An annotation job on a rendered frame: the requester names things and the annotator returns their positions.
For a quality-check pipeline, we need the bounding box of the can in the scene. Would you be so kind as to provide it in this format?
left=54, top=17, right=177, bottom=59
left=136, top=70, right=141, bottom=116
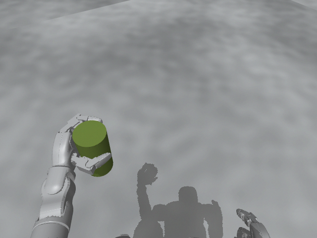
left=72, top=120, right=113, bottom=177

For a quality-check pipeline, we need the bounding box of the left robot arm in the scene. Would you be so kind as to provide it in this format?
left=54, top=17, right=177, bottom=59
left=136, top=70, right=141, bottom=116
left=30, top=166, right=76, bottom=238

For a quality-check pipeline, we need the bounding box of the right robot hand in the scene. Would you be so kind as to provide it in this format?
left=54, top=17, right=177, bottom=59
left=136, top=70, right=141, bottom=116
left=234, top=209, right=270, bottom=238

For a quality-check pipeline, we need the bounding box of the left robot hand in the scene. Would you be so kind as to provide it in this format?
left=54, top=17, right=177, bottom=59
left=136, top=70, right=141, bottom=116
left=52, top=114, right=112, bottom=175

